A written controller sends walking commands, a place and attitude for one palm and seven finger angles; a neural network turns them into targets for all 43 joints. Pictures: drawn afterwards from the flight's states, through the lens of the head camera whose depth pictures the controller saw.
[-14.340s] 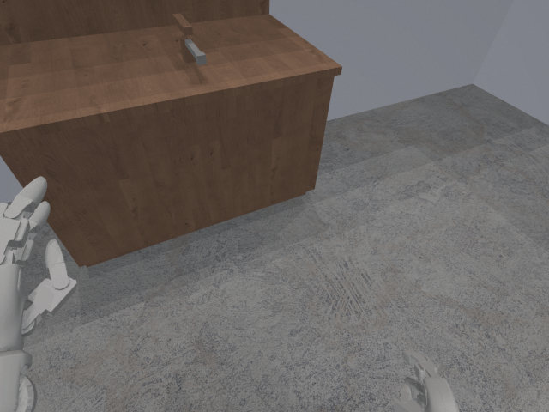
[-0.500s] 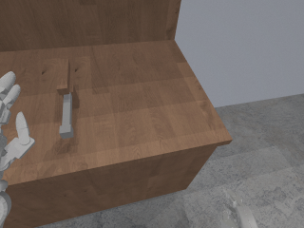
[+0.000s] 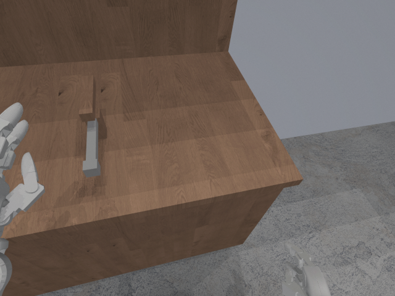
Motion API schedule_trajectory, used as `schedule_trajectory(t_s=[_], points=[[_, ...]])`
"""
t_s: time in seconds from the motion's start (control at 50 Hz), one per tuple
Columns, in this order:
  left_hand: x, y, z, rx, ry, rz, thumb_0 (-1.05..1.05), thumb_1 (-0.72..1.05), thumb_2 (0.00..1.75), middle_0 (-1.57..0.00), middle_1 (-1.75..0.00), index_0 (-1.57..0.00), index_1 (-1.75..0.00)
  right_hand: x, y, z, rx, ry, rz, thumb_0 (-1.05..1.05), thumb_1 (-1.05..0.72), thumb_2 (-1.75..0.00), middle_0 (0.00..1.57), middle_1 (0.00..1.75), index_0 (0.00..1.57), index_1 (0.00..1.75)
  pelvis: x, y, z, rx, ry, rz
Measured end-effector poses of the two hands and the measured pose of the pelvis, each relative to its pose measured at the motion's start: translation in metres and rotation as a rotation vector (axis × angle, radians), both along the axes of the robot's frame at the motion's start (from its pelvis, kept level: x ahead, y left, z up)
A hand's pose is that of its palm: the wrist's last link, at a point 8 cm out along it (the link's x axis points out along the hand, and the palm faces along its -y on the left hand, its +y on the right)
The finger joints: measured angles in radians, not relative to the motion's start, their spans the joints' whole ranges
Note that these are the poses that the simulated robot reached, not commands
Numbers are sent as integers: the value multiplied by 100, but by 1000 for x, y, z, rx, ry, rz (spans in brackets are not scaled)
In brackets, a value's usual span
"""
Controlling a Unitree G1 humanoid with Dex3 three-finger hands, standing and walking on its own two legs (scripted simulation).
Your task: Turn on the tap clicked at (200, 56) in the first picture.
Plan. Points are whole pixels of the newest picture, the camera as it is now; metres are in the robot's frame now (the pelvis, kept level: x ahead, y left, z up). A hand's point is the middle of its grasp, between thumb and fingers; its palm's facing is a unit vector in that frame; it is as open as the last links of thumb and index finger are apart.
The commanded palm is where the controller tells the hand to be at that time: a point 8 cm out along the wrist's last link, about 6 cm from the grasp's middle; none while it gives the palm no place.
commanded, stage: look again from close up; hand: left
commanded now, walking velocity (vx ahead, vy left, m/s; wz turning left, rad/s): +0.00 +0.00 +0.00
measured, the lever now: (91, 168) +0.34 +0.26 +0.03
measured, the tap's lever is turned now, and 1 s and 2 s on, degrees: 0 0 0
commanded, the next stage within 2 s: shuffle to correct the standing spot in 0.16 s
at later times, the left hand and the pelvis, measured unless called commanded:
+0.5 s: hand (46, 190) +0.22 +0.24 +0.16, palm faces +0.36 -0.88 -0.30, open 7.5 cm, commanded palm +0.16 +0.27 +0.18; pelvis +0.00 -0.01 +0.00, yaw -1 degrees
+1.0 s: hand (53, 200) +0.21 +0.23 +0.15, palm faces +0.34 -0.85 -0.40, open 7.5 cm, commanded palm +0.16 +0.26 +0.18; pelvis +0.00 -0.02 +0.00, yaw -1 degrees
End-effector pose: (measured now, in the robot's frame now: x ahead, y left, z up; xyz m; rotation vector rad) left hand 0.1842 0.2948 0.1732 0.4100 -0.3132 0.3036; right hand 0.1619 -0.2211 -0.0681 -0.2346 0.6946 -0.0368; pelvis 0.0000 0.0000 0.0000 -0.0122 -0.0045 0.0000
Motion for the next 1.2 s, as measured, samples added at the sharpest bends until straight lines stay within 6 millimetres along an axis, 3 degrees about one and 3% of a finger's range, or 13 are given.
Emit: schedule_trajectory(t_s=[0.2,0.42,0.56,0.76,0.92,0.98,1.04,1.1,1.2], points=[[0,-8,-6,-16,45,-16,2,89,89,-21,-30,-21,-30,4,-8,4,-4,-24,-31,1,-90,-90,20,30,21,30,1,-2,1,0,-3,0],[-5,-5,-1,-30,24,16,2,89,89,-21,-30,-21,-30,13,-4,7,12,-46,-31,1,-90,-90,20,30,21,30,2,-5,2,4,-4,-8],[-2,-19,-3,-60,7,5,2,89,90,-21,-30,-20,-30,15,-4,8,38,-61,-18,1,-90,-90,20,30,21,30,-1,-15,1,9,3,-18],[-4,-46,1,-35,39,-29,2,89,89,-21,-30,-20,-30,3,-31,1,38,-48,-57,1,-90,-90,20,30,21,30,-6,-34,-1,-1,3,-14],[-14,-37,-5,-35,106,21,2,89,89,-21,-30,-21,-30,-11,-48,-6,1,-11,-113,1,-90,-90,20,30,21,30,-4,-29,0,-3,-12,-1],[-15,-28,-8,-41,119,41,2,89,89,-21,-30,-21,-30,-12,-45,-6,-7,-2,-115,1,-90,-90,20,30,20,30,-3,-24,1,2,-19,-1],[-3,-4,13,118,24,58,2,88,89,-22,-30,-21,-30,-14,-34,-5,-52,19,-51,1,-90,-90,20,30,20,30,-6,-20,-1,-4,-13,-24],[10,13,21,77,-87,81,2,89,89,-21,-30,-21,-30,-15,-20,0,-48,6,-34,1,-90,-90,20,30,20,30,-6,-10,0,-8,-18,-59],[32,-6,-1,-55,-65,-40,2,89,90,-20,-30,-20,-30,-15,6,8,-8,-48,-74,1,-90,-90,20,30,21,30,5,17,1,-1,-25,-91]])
